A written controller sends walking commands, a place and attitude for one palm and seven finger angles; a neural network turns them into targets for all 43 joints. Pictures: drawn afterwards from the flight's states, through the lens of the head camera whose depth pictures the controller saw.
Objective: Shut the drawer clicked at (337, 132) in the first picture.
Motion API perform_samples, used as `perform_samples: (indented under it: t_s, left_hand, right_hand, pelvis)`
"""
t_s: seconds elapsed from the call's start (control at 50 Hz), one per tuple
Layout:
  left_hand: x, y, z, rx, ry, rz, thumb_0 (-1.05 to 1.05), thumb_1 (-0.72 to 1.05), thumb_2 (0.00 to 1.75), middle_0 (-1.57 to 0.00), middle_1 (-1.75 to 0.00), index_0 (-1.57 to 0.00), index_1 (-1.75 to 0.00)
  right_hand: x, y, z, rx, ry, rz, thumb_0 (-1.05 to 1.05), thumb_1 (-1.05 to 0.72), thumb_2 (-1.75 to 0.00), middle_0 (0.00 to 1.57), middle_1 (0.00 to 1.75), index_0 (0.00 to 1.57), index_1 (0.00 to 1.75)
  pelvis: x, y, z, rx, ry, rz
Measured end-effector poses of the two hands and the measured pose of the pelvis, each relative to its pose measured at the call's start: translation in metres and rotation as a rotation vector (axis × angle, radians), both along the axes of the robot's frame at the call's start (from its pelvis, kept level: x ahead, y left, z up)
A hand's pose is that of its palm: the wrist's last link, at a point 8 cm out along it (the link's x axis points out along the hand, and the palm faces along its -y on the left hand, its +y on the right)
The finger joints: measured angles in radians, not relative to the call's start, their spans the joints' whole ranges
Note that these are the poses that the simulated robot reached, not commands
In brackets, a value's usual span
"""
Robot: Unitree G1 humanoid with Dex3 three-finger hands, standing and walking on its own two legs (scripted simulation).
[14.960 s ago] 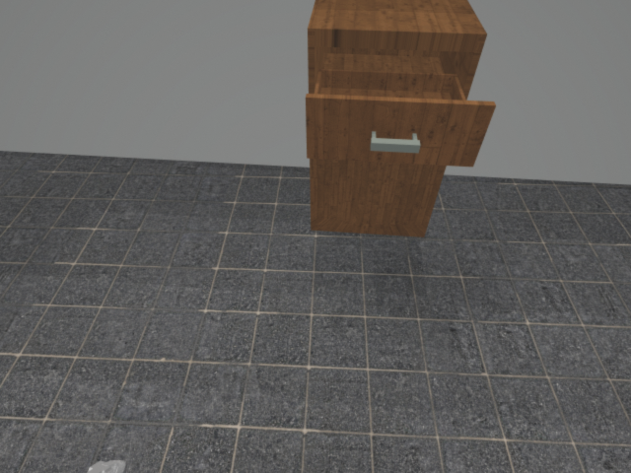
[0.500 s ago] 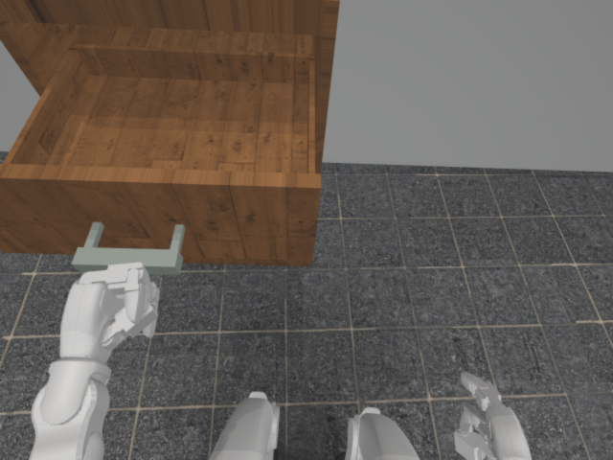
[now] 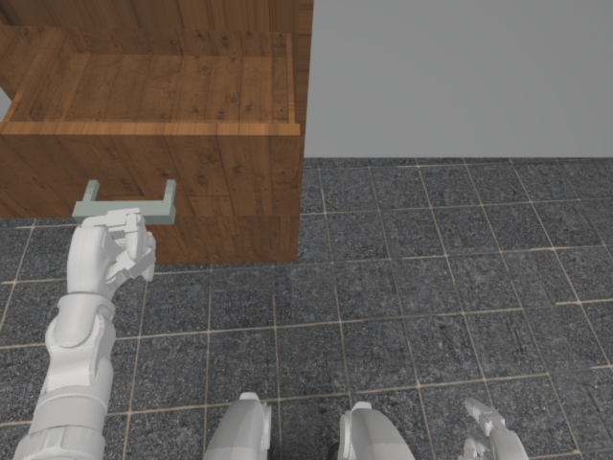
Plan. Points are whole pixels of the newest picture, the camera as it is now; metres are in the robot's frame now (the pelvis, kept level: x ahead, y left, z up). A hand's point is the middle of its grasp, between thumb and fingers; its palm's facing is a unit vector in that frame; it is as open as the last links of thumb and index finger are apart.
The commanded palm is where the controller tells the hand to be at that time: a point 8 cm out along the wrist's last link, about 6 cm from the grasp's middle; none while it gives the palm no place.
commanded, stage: push the drawer shut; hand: left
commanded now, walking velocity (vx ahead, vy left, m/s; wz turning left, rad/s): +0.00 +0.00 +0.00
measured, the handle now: (129, 199) +0.44 +0.26 +0.03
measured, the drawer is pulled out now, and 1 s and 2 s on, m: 0.20 0.09 0.00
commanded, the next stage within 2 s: none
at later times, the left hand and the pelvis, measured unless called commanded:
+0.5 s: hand (148, 215) +0.42 +0.23 +0.03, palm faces +0.06 -1.00 -0.04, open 3.0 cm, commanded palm +0.41 +0.27 +0.04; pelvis +0.00 +0.01 +0.00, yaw -1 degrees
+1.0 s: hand (155, 177) +0.48 +0.23 +0.03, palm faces +0.06 -1.00 -0.03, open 3.1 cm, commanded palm +0.47 +0.27 +0.04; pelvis +0.00 +0.01 -0.01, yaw -2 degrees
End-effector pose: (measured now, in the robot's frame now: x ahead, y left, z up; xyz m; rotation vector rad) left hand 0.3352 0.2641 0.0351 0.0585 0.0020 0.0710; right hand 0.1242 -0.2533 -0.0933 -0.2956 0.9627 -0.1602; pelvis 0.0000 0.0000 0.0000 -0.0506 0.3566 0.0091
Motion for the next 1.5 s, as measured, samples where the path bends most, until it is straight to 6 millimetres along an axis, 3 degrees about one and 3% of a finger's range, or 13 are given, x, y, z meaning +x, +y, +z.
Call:
perform_samples:
  t_s: [0.54,1.06,1.5]
  left_hand:
    - [0.06,0.014,-0.003,-0.018,-0.001,-0.009,0.0,0.78,0.91,-1.4,-1.6,-1.4,-1.6]
    - [0.125,0.018,-0.001,-0.031,0.004,-0.005,0.02,0.78,0.91,-1.4,-1.6,-1.4,-1.6]
    - [0.177,0.02,0.002,-0.031,0.01,0.006,0.04,0.78,0.91,-1.4,-1.6,-1.4,-1.6]
  right_hand:
    - [-0.027,-0.001,-0.007,-0.019,0.141,-0.049,0.01,-0.9,-0.89,0.2,0.3,0.2,0.3]
    - [-0.092,-0.004,-0.014,-0.041,0.326,-0.122,0.01,-0.9,-0.89,0.2,0.3,0.2,0.3]
    - [-0.126,-0.003,-0.014,-0.066,0.435,-0.159,0.01,-0.9,-0.89,0.2,0.3,0.21,0.3]
  pelvis:
    - [0.005,0.005,-0.001,-0.01,0.033,-0.007]
    - [-0.001,0.009,-0.011,-0.026,0.084,-0.019]
    - [-0.001,0.011,-0.02,-0.046,0.143,-0.019]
